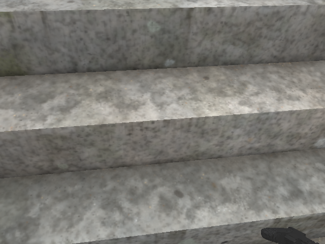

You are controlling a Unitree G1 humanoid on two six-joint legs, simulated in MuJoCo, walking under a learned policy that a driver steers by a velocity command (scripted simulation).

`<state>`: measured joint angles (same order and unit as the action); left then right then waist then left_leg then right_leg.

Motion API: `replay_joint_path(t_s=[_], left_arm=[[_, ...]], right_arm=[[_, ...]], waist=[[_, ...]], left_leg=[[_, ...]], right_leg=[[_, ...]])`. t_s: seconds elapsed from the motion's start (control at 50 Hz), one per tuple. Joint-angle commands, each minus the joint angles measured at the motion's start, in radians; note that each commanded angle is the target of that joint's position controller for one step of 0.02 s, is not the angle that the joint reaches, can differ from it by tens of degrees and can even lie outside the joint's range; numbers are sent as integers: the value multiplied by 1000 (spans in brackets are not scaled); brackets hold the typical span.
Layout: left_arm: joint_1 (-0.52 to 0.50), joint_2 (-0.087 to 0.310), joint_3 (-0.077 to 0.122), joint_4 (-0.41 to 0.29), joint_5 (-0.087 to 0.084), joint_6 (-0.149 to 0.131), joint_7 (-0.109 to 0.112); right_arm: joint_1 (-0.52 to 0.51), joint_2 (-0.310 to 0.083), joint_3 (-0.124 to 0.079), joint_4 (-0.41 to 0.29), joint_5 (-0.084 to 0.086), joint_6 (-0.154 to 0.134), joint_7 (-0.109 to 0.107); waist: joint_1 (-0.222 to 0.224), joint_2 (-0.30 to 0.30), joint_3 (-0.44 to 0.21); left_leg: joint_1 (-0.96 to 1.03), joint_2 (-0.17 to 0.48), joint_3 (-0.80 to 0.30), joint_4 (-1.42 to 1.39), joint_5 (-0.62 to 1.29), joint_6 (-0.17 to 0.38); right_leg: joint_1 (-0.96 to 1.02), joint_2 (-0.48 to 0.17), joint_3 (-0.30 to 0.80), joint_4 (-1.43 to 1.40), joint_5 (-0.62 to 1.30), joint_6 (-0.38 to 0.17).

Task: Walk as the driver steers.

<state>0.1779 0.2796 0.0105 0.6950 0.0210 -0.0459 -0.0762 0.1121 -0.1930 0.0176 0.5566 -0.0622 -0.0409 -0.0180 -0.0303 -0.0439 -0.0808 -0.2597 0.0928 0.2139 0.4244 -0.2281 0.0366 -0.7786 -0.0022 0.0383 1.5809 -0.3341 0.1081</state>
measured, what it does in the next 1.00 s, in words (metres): steps on the spot: right foot, then left foot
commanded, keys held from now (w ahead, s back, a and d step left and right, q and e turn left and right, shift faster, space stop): e+shift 0.16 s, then shift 0.04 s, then q+shift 0.80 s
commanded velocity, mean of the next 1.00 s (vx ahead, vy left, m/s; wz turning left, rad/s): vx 0.00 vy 0.00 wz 0.18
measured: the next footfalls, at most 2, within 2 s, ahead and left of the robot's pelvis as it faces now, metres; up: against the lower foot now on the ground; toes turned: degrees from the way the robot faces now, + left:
right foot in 0.20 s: +0.05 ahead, -0.15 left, +0.00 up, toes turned -15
left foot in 0.52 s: +0.07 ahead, +0.06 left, +0.00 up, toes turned -3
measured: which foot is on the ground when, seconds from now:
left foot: down 0.00-0.20, up 0.22-0.50, down 0.52-1.00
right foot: up 0.00-0.18, down 0.20-0.62, up 0.64-1.00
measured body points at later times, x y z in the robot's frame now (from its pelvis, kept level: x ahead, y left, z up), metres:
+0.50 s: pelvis +0.03 -0.05 -0.02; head +0.04 -0.04 +0.43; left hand +0.28 +0.11 -0.10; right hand +0.08 -0.29 -0.14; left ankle +0.03 +0.08 -0.72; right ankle +0.01 -0.14 -0.74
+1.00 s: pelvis +0.05 -0.04 +0.00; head +0.05 -0.02 +0.45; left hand +0.24 +0.26 -0.03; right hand +0.22 -0.25 -0.09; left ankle +0.03 +0.07 -0.74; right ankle +0.04 -0.20 -0.51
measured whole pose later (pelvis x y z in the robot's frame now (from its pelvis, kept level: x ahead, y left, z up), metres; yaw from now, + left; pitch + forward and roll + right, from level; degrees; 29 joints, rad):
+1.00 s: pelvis +0.05 -0.04 +0.00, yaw +15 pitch +6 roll -3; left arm 0.06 0.27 0.02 0.50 0.02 -0.05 0.05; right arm 0.32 -0.23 0.00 0.64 -0.06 -0.07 0.01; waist -0.04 0.02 -0.12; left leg -0.34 -0.10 -0.31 0.47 -0.22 0.05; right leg -0.83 0.09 0.06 1.77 -0.53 0.13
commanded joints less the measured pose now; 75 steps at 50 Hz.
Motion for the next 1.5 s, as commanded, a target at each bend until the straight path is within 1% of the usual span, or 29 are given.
replay_joint_path(t_s=[0.02, 0.12, 0.2, 0.22, 0.24, 0.26, 0.3, 0.34, 0.36, 0.38, 0.4, 0.44, 0.48, 0.56, 0.64, 0.68, 0.8, 0.86, 1.04, 1.14, 1.18, 1.22, 1.24, 1.26, 1.28, 1.3, 1.34, 1.4, 1.5], left_arm=[[-111, 60, 3, -98, 1, -20, -8], [48, 39, 9, -95, 5, 12, -39], [121, 102, 76, -71, -4, -23, 24], [253, 232, 114, -55, -17, -27, 67], [303, 270, 134, -68, -6, -35, 70], [244, 217, 121, -58, 5, -47, 44], [70, 87, 46, -84, -2, -17, 1], [-184, -47, -36, -163, -18, 17, 2], [-69, 19, 11, -99, 32, -5, 96], [-269, -48, -55, -207, -22, -2, 41], [-388, -73, -68, -238, -34, -11, 10], [-187, 106, 1, -148, -22, 26, 11], [34, 262, 85, -86, 3, 50, 32], [-16, 89, 57, -87, -8, 26, 80], [-217, 4, 54, -195, 25, 27, 98], [-307, 30, 60, -255, 10, 4, 111], [-243, 19, 56, -292, 17, -34, 124], [-189, 34, 38, -282, 5, -31, 126], [-181, 49, 15, -298, 10, -36, 123], [-17, -40, 6, -179, 47, 1, 16], [124, -67, 6, -47, 10, 55, -40], [10, -73, -3, -3, 53, 62, -81], [-2, 25, 23, -4, 48, 20, -88], [25, 88, 63, -67, 12, -2, 57], [101, 219, 94, -36, 28, -28, 92], [42, 166, 91, -19, 23, -52, 98], [144, 40, 59, 72, 49, -70, 92], [326, -68, 43, 197, 37, -87, 87], [344, -41, 54, 258, -13, -110, 106]], right_arm=[[2, -194, -64, -48, -15, 8, 3], [-85, -235, -81, -42, -42, -34, -24], [48, -145, -65, 47, -15, -4, -14], [66, -45, -37, -13, -14, -5, -6], [101, -91, -37, -46, 22, -23, 1], [-48, -106, -35, -27, 68, -20, 20], [34, -199, -87, 88, 66, -26, 48], [86, -103, -63, 116, 56, -51, 75], [62, -9, -38, 68, 81, 30, 6], [194, -106, -56, 169, 72, -28, 69], [247, -82, -60, 210, 66, -44, 118], [173, -75, -56, 219, 66, -42, 163], [113, -149, -60, 136, 52, -45, 97], [142, -93, -47, 95, 44, -75, 1], [251, -160, -68, 90, 48, -79, 41], [360, -244, -108, 90, 32, -65, 67], [224, -125, -59, 82, 7, 20, 73], [219, -143, -57, 49, -22, -7, 50], [297, -161, -62, 1, 15, -52, 10], [-97, -246, -101, -131, 35, 11, 4], [-158, -225, -92, -138, 42, 46, 1], [121, -126, -69, -16, 88, 65, 21], [282, -47, -58, 5, 78, 67, 51], [196, -44, -88, -21, 45, 1, 23], [177, -64, -83, -49, 33, -29, 7], [3, -55, -81, -84, 7, -25, -11], [-202, 8, -43, -133, -13, -33, 3], [-324, 53, -15, -162, 2, -21, -4], [-491, 45, 1, -268, -10, 10, 16]], waist=[[-9, 171, -14], [64, 187, 8], [33, 48, -27], [51, -161, -142], [117, -174, -234], [164, -119, -121], [81, -17, -62], [-70, -3, 0], [-20, 103, 35], [-120, -45, -92], [-163, 18, -9], [-47, -30, 38], [84, -85, -7], [81, -40, -12], [48, 208, -78], [-88, 278, -58], [31, 107, -59], [25, 127, -93], [-33, 176, -129], [106, 140, -20], [117, 175, -57], [-40, 52, -81], [-163, -100, -175], [22, -189, -96], [39, -226, -135], [54, -42, 14], [82, 40, 211], [96, 87, 249], [78, -28, 239]], left_leg=[[199, 230, -114, -161, 135, 222], [155, 390, -93, -122, 196, 195], [49, 216, 40, 206, -24, 9], [-234, 57, 87, 461, -313, -119], [-433, -26, -111, 690, -469, -200], [-544, -31, -233, 1085, -425, -203], [-507, -28, -311, 1422, -297, -146], [-361, -11, -357, 1220, -219, -136], [-352, -62, -257, 1161, -107, -106], [-233, 15, -353, 1022, -104, -167], [-76, 23, -262, 650, -111, -195], [15, -40, -180, 331, -49, -169], [-182, -66, -185, 351, -94, -112], [-279, -20, -273, 343, -51, 9], [65, 41, -576, 5, 454, 274], [318, 196, -881, -73, 421, 380], [130, 103, -667, -11, 628, 323], [110, 82, -656, 22, 683, 293], [129, 77, -832, 49, 691, 275], [-357, -98, -793, -162, 77, 196], [-207, -39, -873, -63, 83, 192], [-104, -126, -789, 216, 68, 193], [-229, -221, -657, 447, 16, 102], [-684, -287, -387, 779, -280, 28], [-812, -207, -327, 1107, -266, 16], [-977, -150, -336, 1475, -152, 20], [-1187, -161, -398, 1815, -79, 47], [-1288, -156, -426, 1900, -204, 100], [-1260, -9, -137, 1705, -360, 90]], right_leg=[[-22, -56, -57, -397, -72, -29], [266, -65, -70, -766, 100, -123], [602, 32, -56, -1159, 402, -265], [879, -183, 287, -1128, 885, -481], [1030, -377, 540, -1165, 722, -588], [849, -383, 474, -1141, 709, -546], [530, -307, 282, -1146, 605, -455], [306, -220, 155, -1179, 406, -341], [410, -286, 128, -1211, 677, -347], [355, -236, 92, -1154, 554, -301], [293, -163, -59, -1171, 481, -225], [336, -183, -24, -1147, 289, -291], [622, -369, 159, -1182, 265, -472], [706, -433, 163, -1140, 320, -441], [427, -71, -213, -822, -45, -122], [25, 58, -43, -453, -320, -16], [-114, 86, 45, 90, -179, -87], [-116, 84, 47, 122, -128, -26], [-135, 77, 48, 233, -262, 30], [451, 46, -84, -621, -114, -20], [576, -30, 7, -961, 209, -14], [548, -59, -6, -1192, 127, -54], [643, -180, 122, -1006, 620, -225], [1019, -282, 333, -1137, 660, -183], [976, -446, 650, -1278, 296, -272], [824, -445, 735, -1367, -128, -317], [729, -340, 404, -1385, -152, -312], [767, -288, 243, -1378, 13, -302], [760, -252, 193, -1565, 347, -357]])
Velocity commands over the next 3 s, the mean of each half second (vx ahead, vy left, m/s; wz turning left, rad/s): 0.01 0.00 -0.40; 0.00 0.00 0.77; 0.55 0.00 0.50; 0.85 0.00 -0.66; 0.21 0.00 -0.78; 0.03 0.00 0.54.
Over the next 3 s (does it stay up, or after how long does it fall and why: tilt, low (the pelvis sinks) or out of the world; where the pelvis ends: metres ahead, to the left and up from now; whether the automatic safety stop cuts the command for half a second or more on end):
stays up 0.62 -0.09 0.56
